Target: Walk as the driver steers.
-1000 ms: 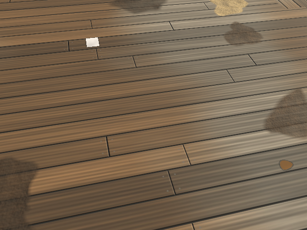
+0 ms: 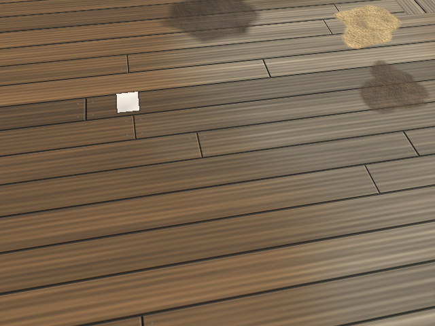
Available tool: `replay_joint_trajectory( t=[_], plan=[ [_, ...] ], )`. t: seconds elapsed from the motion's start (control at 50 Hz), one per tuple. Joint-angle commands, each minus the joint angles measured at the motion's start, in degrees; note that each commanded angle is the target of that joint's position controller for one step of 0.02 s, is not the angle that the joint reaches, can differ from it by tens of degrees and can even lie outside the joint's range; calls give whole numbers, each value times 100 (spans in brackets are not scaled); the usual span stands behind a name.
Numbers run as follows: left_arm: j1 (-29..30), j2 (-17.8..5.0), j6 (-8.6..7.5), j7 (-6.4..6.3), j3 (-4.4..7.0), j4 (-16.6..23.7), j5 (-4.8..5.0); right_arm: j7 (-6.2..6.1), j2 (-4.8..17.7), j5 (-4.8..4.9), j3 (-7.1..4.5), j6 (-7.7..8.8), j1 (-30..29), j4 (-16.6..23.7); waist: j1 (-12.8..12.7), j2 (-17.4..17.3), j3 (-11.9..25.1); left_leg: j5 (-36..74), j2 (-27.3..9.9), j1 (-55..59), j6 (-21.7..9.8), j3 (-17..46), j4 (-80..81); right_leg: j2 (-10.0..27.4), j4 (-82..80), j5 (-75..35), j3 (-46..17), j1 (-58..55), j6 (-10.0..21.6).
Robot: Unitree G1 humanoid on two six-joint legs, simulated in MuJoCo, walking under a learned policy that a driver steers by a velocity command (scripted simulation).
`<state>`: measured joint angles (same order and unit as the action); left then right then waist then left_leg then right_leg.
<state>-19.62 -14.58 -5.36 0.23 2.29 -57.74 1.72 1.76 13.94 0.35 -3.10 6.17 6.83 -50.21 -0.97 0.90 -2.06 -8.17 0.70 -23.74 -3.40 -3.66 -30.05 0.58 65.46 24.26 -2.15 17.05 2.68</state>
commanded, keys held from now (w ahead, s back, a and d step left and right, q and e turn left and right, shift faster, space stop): w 0.30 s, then w+q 0.70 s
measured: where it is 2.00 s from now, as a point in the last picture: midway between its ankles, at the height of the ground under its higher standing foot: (156, 171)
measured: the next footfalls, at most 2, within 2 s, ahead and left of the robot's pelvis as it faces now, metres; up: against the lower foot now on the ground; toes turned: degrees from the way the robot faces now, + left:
right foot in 0.44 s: +0.43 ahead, -0.15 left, +0.00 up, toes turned +0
left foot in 1.00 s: +0.67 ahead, +0.15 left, +0.00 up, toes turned +23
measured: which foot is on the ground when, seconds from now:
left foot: down 0.00-0.44, up 0.46-0.98, down 1.00-1.00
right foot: up 0.00-0.42, down 0.44-1.00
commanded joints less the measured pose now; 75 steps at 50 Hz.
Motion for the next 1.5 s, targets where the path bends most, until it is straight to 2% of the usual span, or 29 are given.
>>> replay_joint_trajectory(
  t=[0.02, 0.06, 0.12, 0.24, 0.34, 0.4, 0.44, 0.46, 0.48, 0.5, 0.52, 0.54, 0.6, 0.68, 0.78, 0.88, 0.94, 0.98, 1.0, 1.02, 1.04, 1.06, 1.08, 1.12, 1.2, 1.3, 1.4, 1.46, 1.5],
  plan=[
    [275, -637, -131, -57, 190, 485, -23, 5, 504, -73, -87, 41, 503, 70, 173, -454, 504, 341, -1540, 1888, -917, 1983, 1801, 724, 374, -712, -228, 1962, 99],
    [46, -350, 29, -71, 172, 413, -53, 28, 471, -82, -81, 60, 544, -26, -2, -536, 388, 570, -1348, 1379, -953, 1568, 2098, 800, 63, -931, -167, 1566, 38],
    [469, -348, 114, -100, 198, 590, -107, -63, 732, -72, -143, 76, 832, -175, -1, -404, 124, 1021, -1344, 1328, -1055, 1235, 2328, 870, -639, -1507, -112, 2037, -132],
    [1726, -201, 38, -8, 146, 960, -107, -207, 828, 5, -146, -12, 1351, -364, 347, -413, -120, 939, -1116, 1644, -800, 676, 2439, 614, -2712, -3059, 154, 2087, -229],
    [2472, -266, -35, 138, 112, 1274, -58, -239, 854, 73, -183, -133, 1830, -621, 520, -404, -370, 976, -1459, 2454, -773, 840, 2066, 464, -3466, -2710, 106, 2206, -106],
    [2101, -527, -129, 189, 202, 1258, -53, -273, 1004, 98, -252, -216, 1658, -586, 184, -559, -141, 1700, -1588, 2655, -645, 1071, 1507, 263, -3750, -2133, 150, 1434, 40],
    [536, -1001, -168, 117, 446, 826, -93, -265, 839, 52, -182, -246, 1433, -463, -571, -477, 864, 2581, -1056, 1968, -358, 763, -254, 196, -3715, -2197, 215, -931, 318],
    [-493, -1489, -150, 48, 557, 681, -177, -261, 533, -82, -62, -239, 1517, -283, -819, 377, 1861, 670, -528, 719, -114, 417, -2195, 1433, -3602, -2113, -1134, -2711, 647],
    [-607, -1656, -117, 96, 568, 572, -210, -224, -164, 78, 102, -123, 2319, -307, -375, 1955, 2525, -2583, 290, -1229, 129, 667, -3854, 2491, -4476, -1040, -3669, -4144, 1429],
    [-377, -1015, -127, 94, 409, 666, -172, -232, 581, 223, -66, -53, 1930, -371, -533, 1151, 2029, -2501, -61, -1725, 85, 1233, -4476, 2261, -4745, -507, -3520, -3680, 1178],
    [93, -734, -143, 70, 323, 752, -146, -240, 810, 280, -143, -27, 1429, -214, -472, 825, 1262, -1941, -323, -1979, 17, 1097, -4506, 2111, -4822, -721, -2559, -2913, 899],
    [517, -609, -155, 75, 272, 807, -168, -280, 739, 247, -154, -48, 1218, -190, -282, 350, 884, -1421, -598, -1708, 33, 1008, -4313, 1916, -5001, -1224, -1931, -2102, 775],
    [904, -357, -185, 72, 229, 728, -259, -267, 399, 190, -213, -249, 1311, -179, 95, 516, 409, -789, -926, -1039, 33, 993, -3785, 1525, -5534, -1843, -717, -958, 672],
    [778, -600, -209, -38, 319, 600, -266, -252, 312, 135, -244, -421, 914, 87, 156, 249, 66, -92, -982, -1574, 120, 1021, -3247, 1536, -5827, -2468, 81, -859, 778],
    [606, -777, -126, -149, 365, 565, -244, -93, 241, 86, -193, -372, 108, 399, -45, 151, -163, 1049, -862, -1627, 168, 639, -1732, 1406, -5922, -2723, 925, -1126, 641],
    [140, -944, 44, -174, 433, 446, -128, 92, 204, 93, -120, -374, -736, 853, -314, 102, -429, 714, -717, -1841, -4, 175, -903, 1660, -5588, -3204, 1319, -2047, 566],
    [296, -1167, 156, -188, 497, 516, -53, 165, 430, 109, -218, -402, -559, 1010, -18, 357, -118, -77, -298, -1097, -280, -253, -767, 1720, -4732, -5429, 1561, -2361, 398],
    [530, -1292, 241, -199, 517, 597, 5, 141, 837, 146, -450, -418, 615, 790, 710, 411, 554, -156, 207, 546, -595, -498, -433, 1532, -3012, -6558, 1741, -2086, 198],
    [525, -1216, 226, -205, 478, 662, -41, 34, 1275, 144, -674, -448, 1572, 534, 1141, 82, 1058, 57, 155, 2234, -844, 14, -136, 1301, -1460, -5424, 1761, -1004, -72],
    [105, -307, 110, -138, 224, 932, -322, -58, 1935, 167, -783, -452, 1660, 465, 546, -1524, 1344, -63, -1327, 4032, -1636, 2781, 88, 346, 607, -56, 1530, 1483, -409],
    [327, -421, -171, -55, 170, 1152, -105, -10, 1793, 69, -675, -344, 1790, 691, 606, -1265, 2342, -1168, -2090, 4792, -2359, 5300, 1230, -283, 1656, 1143, 27, 2538, -433],
    [1053, -784, -338, 1, 261, 1313, 139, 21, 1344, 10, -550, -262, 1692, 655, 821, -690, 1685, -855, -1945, 4504, -1955, 4634, 1470, 37, 1668, 612, -290, 3154, -254],
    [1177, -752, -411, -4, 239, 1341, 128, 12, 1117, 42, -486, -204, 1375, 687, 626, -437, 1149, -416, -1711, 3747, -1721, 3799, 1400, 300, 1216, 80, -273, 3116, -120],
    [1001, -866, -333, -69, 334, 1184, -117, -14, 734, 23, -354, -173, 586, 905, 128, -132, 682, 670, -1276, 2206, -1429, 2730, 1492, 673, 319, -481, -317, 2195, -175],
    [1176, -636, -77, -87, 322, 1334, -249, -150, 972, 44, -384, -144, 738, 930, -6, -148, 419, 1430, -1003, 1300, -1403, 2130, 1786, 623, -770, -1069, -137, 1829, -490],
    [2217, -425, -94, -29, 220, 1676, -209, -269, 1035, 81, -397, -210, 1163, 854, 378, -497, 160, 794, -581, 1033, -985, 1750, 1713, 204, -2878, -2809, -55, 1602, -579],
    [2655, -534, -206, 132, 191, 1875, -152, -271, 900, 82, -340, -231, 1607, 620, 625, -633, 84, 585, -913, 1713, -875, 2054, 1322, 116, -3646, -3017, -53, 1499, -368],
    [2465, -711, -286, 181, 235, 1889, -146, -307, 980, 47, -357, -298, 1653, 569, 482, -818, 78, 1305, -1153, 2265, -797, 2338, 917, 36, -3853, -2229, 55, 1333, -122],
    [1397, -996, -334, 147, 377, 1614, -209, -293, 881, 30, -301, -319, 1429, 657, -80, -800, 711, 2740, -759, 2145, -569, 2047, -203, -3, -4024, -2376, 142, -222, 239]
  ],
)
